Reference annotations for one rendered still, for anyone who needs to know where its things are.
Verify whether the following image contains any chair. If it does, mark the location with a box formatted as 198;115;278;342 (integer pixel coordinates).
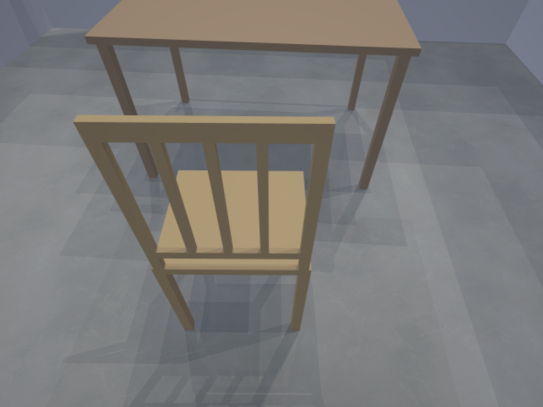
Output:
73;115;335;331

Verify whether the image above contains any table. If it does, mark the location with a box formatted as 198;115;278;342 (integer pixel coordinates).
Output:
84;0;422;190

